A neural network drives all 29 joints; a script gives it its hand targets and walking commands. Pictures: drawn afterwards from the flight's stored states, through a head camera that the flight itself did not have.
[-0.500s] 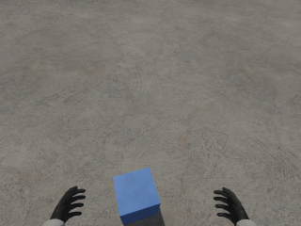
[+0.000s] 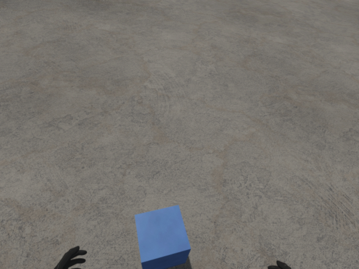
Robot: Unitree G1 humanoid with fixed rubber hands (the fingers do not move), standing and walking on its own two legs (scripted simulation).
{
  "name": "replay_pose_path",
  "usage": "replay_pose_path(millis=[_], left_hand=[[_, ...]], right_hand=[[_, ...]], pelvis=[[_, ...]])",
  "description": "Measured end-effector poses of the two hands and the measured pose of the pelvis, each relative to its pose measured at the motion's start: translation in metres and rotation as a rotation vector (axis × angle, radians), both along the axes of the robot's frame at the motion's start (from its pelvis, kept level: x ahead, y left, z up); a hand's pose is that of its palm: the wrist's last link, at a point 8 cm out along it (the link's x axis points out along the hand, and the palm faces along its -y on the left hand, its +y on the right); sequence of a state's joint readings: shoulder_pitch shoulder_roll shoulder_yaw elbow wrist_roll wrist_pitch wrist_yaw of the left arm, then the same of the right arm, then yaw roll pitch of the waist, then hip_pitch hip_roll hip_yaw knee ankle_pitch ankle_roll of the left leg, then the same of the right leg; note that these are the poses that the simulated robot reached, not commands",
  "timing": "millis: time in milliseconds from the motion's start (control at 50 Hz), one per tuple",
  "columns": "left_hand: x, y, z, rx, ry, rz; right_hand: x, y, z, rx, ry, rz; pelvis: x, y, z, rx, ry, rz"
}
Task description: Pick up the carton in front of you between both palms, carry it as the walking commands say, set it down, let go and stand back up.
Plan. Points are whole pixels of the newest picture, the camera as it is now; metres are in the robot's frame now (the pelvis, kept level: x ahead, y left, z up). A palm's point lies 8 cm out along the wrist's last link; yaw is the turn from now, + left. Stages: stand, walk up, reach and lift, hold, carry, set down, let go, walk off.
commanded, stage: stand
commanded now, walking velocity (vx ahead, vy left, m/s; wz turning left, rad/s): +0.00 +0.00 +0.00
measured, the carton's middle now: (161, 240) +0.38 +0.03 -0.64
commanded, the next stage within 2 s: none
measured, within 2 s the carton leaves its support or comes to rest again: neither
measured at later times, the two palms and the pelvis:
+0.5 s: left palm out of the picture +0.08 +0.28 -0.13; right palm out of the picture +0.11 -0.23 -0.11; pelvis +0.04 +0.02 -0.01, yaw +2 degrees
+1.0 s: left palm out of the picture -0.03 +0.25 -0.15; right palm out of the picture +0.02 -0.21 -0.13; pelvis +0.03 +0.02 +0.00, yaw +3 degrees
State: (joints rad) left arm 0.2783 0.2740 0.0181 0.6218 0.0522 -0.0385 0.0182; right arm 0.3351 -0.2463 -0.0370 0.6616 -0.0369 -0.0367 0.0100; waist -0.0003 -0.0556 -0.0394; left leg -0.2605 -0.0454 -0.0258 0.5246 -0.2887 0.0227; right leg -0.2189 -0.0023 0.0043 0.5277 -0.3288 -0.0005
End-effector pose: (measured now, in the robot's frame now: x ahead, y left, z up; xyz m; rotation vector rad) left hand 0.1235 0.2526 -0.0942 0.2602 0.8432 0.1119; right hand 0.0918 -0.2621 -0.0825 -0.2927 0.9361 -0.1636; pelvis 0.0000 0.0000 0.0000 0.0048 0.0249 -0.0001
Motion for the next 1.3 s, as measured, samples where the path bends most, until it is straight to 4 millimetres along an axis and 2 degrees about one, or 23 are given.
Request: replay_pose_path(millis=[80,240,340,460,660,940,1100,1300], left_hand=[[-0.011,0.006,-0.012,-0.006,0.064,0.023],[-0.016,0.015,-0.023,-0.003,0.134,0.074],[-0.022,0.020,-0.029,0.001,0.177,0.101],[-0.038,0.024,-0.036,0.002,0.247,0.131],[-0.080,0.023,-0.046,-0.011,0.387,0.171],[-0.140,0.004,-0.053,-0.060,0.561,0.210],[-0.162,-0.008,-0.054,-0.083,0.617,0.222],[-0.180,-0.022,-0.055,-0.105,0.654,0.228]], right_hand=[[-0.002,0.004,-0.007,0.004,0.041,-0.008],[0.018,0.022,-0.019,0.033,0.055,-0.003],[0.024,0.028,-0.025,0.039,0.072,-0.004],[0.019,0.029,-0.030,0.031,0.114,-0.014],[-0.008,0.031,-0.036,0.026,0.216,-0.035],[-0.060,0.045,-0.046,0.057,0.368,-0.062],[-0.085,0.053,-0.050,0.077,0.431,-0.075],[-0.107,0.059,-0.052,0.098,0.483,-0.088]], pelvis=[[0.013,0.003,-0.001,-0.002,0.024,0.007],[0.033,0.010,-0.005,-0.006,0.040,0.017],[0.039,0.013,-0.007,-0.008,0.038,0.023],[0.042,0.016,-0.008,-0.011,0.029,0.030],[0.038,0.018,-0.006,-0.015,0.002,0.040],[0.028,0.019,0.000,-0.015,-0.036,0.051],[0.021,0.018,0.001,-0.013,-0.046,0.055],[0.013,0.016,0.002,-0.011,-0.050,0.059]])
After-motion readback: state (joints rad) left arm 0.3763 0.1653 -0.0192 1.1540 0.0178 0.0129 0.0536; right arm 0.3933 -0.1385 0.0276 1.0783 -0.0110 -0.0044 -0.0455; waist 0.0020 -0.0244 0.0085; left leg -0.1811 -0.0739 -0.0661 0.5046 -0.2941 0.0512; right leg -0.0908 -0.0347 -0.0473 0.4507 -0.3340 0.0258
